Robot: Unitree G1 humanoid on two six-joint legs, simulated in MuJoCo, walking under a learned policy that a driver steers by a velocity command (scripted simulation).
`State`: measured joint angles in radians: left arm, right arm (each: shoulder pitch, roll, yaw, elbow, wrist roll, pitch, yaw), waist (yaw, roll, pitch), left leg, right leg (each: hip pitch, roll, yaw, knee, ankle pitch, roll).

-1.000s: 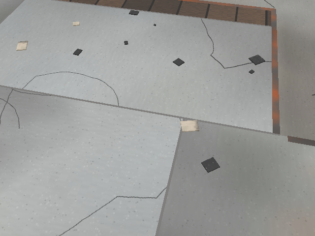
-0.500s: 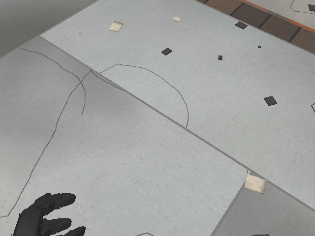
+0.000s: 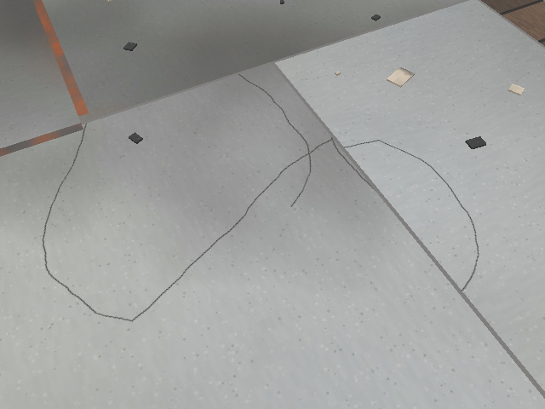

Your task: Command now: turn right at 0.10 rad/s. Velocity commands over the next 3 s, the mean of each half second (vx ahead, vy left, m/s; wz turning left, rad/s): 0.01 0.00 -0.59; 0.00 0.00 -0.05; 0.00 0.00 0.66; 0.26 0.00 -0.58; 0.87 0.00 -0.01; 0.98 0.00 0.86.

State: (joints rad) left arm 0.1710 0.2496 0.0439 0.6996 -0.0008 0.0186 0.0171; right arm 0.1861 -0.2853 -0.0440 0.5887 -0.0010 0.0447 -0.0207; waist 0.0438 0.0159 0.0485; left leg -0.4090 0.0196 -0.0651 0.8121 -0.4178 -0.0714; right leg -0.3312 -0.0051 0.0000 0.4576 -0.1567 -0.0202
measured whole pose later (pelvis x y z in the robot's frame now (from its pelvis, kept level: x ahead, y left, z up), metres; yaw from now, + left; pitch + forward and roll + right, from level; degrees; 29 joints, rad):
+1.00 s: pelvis +0.03 -0.02 -0.01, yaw -20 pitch +2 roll -1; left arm 0.08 0.27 0.05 0.65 0.02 0.03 0.04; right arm 0.25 -0.29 -0.07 0.67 0.01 0.00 0.00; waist -0.04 -0.03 0.04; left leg -0.32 -0.01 -0.01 0.62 -0.33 0.04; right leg -0.38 0.03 0.00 0.82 -0.47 0.00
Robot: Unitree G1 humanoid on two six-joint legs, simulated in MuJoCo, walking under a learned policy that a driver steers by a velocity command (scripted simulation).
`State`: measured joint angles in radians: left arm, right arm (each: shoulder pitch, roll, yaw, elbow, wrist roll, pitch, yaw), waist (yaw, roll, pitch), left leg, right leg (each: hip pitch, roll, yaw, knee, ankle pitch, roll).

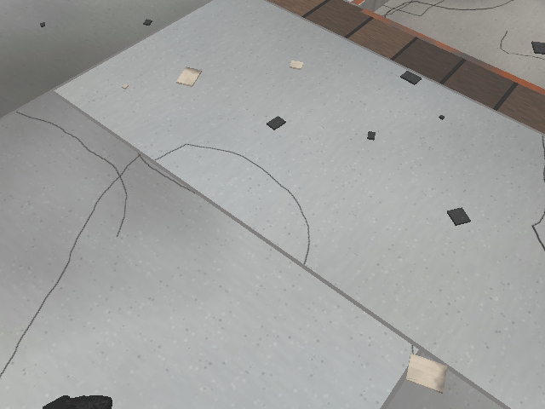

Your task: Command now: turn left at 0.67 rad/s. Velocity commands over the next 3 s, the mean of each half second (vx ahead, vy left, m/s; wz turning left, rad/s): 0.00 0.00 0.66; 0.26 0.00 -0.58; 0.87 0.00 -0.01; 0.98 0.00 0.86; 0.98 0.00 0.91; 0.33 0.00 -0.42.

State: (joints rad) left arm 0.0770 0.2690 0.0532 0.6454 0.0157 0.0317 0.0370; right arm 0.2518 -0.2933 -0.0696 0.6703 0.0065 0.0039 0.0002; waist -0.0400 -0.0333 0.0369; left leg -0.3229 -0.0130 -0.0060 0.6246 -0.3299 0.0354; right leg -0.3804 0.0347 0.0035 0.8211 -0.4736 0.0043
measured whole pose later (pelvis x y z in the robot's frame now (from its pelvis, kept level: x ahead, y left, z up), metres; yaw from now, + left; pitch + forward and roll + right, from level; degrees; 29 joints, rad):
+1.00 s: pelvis +0.08 -0.02 +0.01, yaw -1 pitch +2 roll +0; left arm 0.19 0.35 0.10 0.64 0.03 0.04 -0.08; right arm 0.40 -0.29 -0.07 0.74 -0.04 -0.08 -0.01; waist -0.06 -0.03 -0.03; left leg 0.04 0.04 0.14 0.25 -0.32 -0.02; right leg -0.75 -0.08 0.04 1.14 -0.16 0.03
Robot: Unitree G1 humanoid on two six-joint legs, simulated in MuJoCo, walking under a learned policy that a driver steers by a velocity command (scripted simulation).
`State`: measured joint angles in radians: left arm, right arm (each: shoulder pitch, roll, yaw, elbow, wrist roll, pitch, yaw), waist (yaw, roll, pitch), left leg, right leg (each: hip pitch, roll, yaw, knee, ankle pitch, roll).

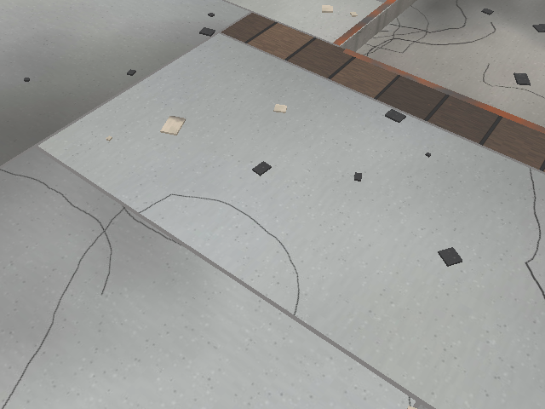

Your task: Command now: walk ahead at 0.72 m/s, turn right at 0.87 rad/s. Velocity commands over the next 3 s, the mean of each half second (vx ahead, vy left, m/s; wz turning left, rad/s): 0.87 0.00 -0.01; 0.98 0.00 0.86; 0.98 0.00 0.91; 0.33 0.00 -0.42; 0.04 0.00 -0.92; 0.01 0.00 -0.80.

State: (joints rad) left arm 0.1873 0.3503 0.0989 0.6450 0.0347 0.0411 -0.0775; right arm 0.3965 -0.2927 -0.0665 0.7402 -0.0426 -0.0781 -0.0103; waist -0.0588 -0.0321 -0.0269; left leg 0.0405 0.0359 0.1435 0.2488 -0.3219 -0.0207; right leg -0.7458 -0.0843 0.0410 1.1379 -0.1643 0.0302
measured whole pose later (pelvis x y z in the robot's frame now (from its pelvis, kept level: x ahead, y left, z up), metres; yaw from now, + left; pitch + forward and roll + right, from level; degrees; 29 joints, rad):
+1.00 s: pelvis +0.80 -0.13 -0.01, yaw +27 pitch +2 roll -1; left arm -0.06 0.24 -0.05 0.56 0.03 -0.06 -0.02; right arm 0.46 -0.30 -0.08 0.87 0.00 -0.07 0.02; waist -0.14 0.00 0.03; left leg 0.04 -0.17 -0.22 0.34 -0.38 0.16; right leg -0.69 -0.12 0.10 0.64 0.01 0.06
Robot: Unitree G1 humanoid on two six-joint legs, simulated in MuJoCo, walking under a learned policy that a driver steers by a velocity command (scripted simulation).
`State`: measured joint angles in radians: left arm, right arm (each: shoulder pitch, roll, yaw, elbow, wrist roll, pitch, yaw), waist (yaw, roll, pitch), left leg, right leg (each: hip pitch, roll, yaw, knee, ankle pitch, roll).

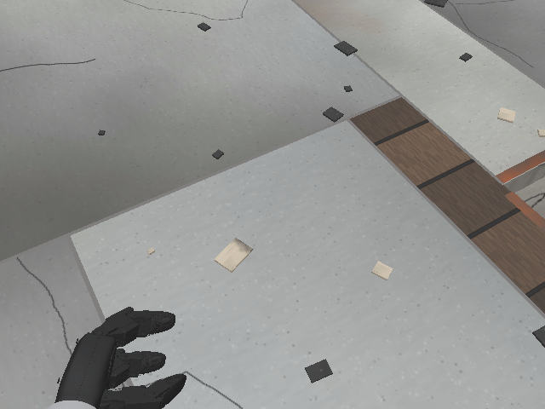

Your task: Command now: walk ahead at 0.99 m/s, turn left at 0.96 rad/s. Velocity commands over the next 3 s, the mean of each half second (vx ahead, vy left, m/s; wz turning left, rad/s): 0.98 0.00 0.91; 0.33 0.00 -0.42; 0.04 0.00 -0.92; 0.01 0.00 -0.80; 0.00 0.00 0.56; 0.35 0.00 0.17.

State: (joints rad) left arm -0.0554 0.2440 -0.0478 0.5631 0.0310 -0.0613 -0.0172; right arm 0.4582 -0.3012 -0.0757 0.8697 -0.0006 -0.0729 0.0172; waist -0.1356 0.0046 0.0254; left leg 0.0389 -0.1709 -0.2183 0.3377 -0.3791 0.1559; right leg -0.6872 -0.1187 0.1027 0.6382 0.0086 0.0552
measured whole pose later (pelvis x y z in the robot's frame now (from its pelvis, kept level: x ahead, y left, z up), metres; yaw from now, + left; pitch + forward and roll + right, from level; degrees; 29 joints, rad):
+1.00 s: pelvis +0.71 +0.09 -0.02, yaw +14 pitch +1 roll +1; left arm 0.21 0.29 0.07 0.67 -0.01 -0.03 -0.04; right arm 0.08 -0.28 -0.05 0.78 0.01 0.00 -0.05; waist 0.02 -0.01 0.07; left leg -0.17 0.02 0.25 0.80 -0.52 0.02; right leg -0.50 0.02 -0.08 0.61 -0.14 -0.09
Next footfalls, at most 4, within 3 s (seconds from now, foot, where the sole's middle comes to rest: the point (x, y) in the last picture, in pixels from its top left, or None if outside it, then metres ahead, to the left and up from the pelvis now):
0.08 right None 0.28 -0.19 -0.77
0.52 left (195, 359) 0.61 0.14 -0.77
0.98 right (217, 262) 0.88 0.06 -0.77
1.42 left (144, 260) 0.91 0.27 -0.77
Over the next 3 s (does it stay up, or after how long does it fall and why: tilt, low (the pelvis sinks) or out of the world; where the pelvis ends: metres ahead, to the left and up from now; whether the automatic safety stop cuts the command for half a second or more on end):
stays up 0.93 0.09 0.00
